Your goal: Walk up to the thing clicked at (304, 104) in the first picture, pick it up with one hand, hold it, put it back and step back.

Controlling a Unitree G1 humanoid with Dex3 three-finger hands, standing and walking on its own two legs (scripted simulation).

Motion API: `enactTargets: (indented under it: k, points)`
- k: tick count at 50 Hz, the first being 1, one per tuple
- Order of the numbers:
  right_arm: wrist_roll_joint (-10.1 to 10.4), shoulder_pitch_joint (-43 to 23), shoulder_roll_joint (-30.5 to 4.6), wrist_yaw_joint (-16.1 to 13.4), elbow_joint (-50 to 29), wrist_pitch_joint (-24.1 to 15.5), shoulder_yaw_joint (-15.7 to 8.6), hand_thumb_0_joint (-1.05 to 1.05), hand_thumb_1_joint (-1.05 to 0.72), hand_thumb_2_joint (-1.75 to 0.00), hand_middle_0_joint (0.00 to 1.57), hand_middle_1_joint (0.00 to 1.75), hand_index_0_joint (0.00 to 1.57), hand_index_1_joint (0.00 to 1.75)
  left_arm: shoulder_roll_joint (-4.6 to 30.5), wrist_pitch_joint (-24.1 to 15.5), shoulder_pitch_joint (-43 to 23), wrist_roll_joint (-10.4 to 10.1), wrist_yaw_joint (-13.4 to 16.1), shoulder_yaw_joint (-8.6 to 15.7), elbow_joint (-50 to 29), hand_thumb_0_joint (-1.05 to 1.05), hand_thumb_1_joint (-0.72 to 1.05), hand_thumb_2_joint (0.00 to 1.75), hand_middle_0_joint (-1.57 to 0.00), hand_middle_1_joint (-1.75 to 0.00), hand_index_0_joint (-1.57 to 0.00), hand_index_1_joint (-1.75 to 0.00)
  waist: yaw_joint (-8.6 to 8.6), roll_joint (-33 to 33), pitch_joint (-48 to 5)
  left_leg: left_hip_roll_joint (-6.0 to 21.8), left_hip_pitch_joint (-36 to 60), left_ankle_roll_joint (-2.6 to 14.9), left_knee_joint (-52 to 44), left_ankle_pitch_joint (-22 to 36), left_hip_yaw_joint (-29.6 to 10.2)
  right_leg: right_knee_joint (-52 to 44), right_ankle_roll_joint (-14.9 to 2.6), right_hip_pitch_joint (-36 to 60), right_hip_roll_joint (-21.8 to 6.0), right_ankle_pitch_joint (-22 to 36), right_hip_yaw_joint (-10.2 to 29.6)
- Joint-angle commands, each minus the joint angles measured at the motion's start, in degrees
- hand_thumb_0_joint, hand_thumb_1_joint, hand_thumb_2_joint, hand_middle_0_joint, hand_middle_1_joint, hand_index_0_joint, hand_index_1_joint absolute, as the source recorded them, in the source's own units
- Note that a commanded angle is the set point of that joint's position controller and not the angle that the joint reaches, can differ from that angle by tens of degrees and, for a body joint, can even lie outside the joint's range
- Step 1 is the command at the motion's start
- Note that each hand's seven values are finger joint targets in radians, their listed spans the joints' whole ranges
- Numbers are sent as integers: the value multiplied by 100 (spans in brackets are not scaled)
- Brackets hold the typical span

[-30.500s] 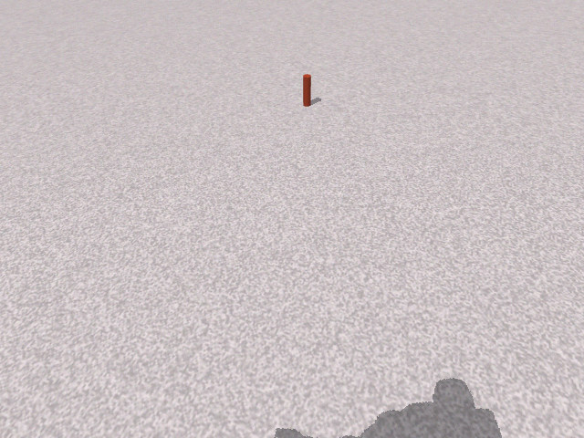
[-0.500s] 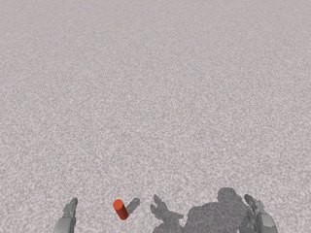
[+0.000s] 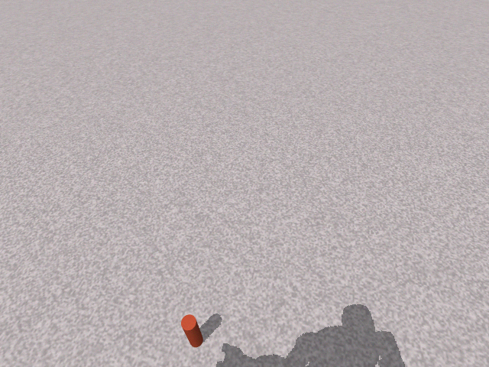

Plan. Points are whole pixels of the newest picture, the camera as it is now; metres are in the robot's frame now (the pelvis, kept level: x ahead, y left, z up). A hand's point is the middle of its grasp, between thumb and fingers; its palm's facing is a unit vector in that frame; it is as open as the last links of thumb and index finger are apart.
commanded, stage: stand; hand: left
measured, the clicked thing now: (192, 331) +0.39 +0.21 -0.65
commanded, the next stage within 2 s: step back in 1.90 s
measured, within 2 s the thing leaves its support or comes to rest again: neither
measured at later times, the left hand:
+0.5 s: hand out of the picture +0.04 +0.25 -0.13, palm faces +0.00 -0.94 -0.35, open 7.4 cm
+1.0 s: hand out of the picture +0.06 +0.24 -0.13, palm faces -0.02 -0.94 -0.33, open 7.4 cm
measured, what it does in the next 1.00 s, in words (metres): stands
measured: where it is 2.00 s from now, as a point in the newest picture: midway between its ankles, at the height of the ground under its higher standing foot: outside the picture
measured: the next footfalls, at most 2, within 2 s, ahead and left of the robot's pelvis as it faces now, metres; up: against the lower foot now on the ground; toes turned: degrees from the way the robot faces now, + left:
none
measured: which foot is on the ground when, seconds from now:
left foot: down 0.00-1.00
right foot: down 0.00-1.00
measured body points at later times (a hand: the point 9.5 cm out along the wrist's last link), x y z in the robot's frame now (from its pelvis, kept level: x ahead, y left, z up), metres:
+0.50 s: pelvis -0.01 +0.00 +0.03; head -0.02 +0.00 +0.47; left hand +0.04 +0.30 -0.11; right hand +0.06 -0.28 -0.12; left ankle +0.02 +0.12 -0.72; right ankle +0.00 -0.13 -0.72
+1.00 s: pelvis +0.00 +0.00 +0.03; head +0.01 -0.01 +0.48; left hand +0.06 +0.29 -0.11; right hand +0.06 -0.30 -0.11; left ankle +0.02 +0.12 -0.72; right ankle +0.00 -0.13 -0.72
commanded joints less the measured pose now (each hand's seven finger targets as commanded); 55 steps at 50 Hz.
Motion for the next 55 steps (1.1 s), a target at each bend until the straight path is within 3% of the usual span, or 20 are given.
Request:
enactTargets:
  k: [1,3,6,9,11,19,23,28,42,43,48,55]
  points:
    - [42,-377,-921,-53,-215,-213,-170,0,-90,-90,20,30,20,30,939,-232,-320,-82,104,235,-76,0,90,90,-20,-30,-20,-30,19,155,-342,381,443,292,-1139,1037,-618,-1123,-362,351,-325,1194,438]
    - [60,-380,-950,-62,-56,-187,-152,0,-90,-90,20,30,20,30,971,-215,-377,-97,105,220,154,0,90,90,-20,-30,-20,-30,-3,147,-247,413,495,260,-1338,988,-656,-1307,-351,447,-340,1108,429]
    - [66,-476,-1032,-69,153,-153,-122,0,-90,-90,20,30,20,30,950,-159,-383,-118,94,189,505,0,90,90,-20,-30,-20,-30,19,304,-100,518,539,255,-1837,452,-807,-1523,-286,630,-292,863,358]
    - [93,-468,-1073,-69,366,-151,-98,0,-90,-90,20,30,20,30,1016,-178,-430,-122,85,176,795,0,90,90,-20,-30,-20,-30,-2,201,-109,511,710,219,-1972,686,-760,-1735,-259,833,-353,1060,394]
    - [124,-482,-1057,-71,487,-156,-79,0,-90,-90,20,30,20,30,1050,-194,-467,-122,82,161,937,0,90,90,-20,-30,-20,-30,-6,109,-116,477,921,171,-1928,1153,-672,-1856,-245,835,-399,1228,413]
    - [134,-563,-1124,-68,835,-119,-64,0,-90,-90,20,30,20,30,1066,-165,-595,-124,57,110,1378,0,90,90,-20,-30,-20,-30,-21,88,75,525,956,132,-2319,558,-711,-2184,-203,861,-403,896,390]
    - [149,-630,-1075,-44,929,-104,-55,0,-90,-90,20,30,20,30,1085,-188,-634,-123,58,102,1534,0,90,90,-20,-30,-20,-30,-10,-57,55,516,1138,122,-2275,797,-654,-2329,-180,826,-446,872,432]
    - [149,-673,-1121,-34,1021,-87,-37,0,-90,-90,20,30,20,30,1128,-165,-717,-133,45,107,1616,0,90,90,-20,-30,-20,-30,-15,116,186,499,943,101,-2404,405,-657,-2381,-169,810,-412,640,428]
    - [179,-712,-1172,-31,1128,-93,9,0,-90,-90,20,30,20,30,1166,-188,-848,-147,36,92,1763,0,90,90,-20,-30,-20,-30,-43,-31,-56,561,1236,107,-2320,1132,-570,-2447,-193,961,-488,1145,468]
    - [180,-699,-1197,-31,1142,-84,11,0,-90,-90,20,30,20,30,1164,-186,-845,-159,31,92,1764,0,90,90,-20,-30,-20,-30,-51,20,-28,537,1183,101,-2325,982,-552,-2496,-177,942,-464,1067,466]
    - [181,-694,-1204,-50,1157,-108,18,0,-90,-90,20,30,20,30,1177,-199,-887,-162,29,109,1765,0,90,90,-20,-30,-20,-30,-53,38,-192,593,1299,109,-2283,1500,-509,-2428,-193,1166,-530,1718,491]
    - [199,-745,-1221,-64,1145,-136,42,0,-90,-90,20,30,20,30,1158,-188,-936,-178,30,119,1787,0,90,90,-20,-30,-20,-30,-42,14,-277,654,1446,111,-2269,2002,-497,-2393,-150,1288,-520,2088,406]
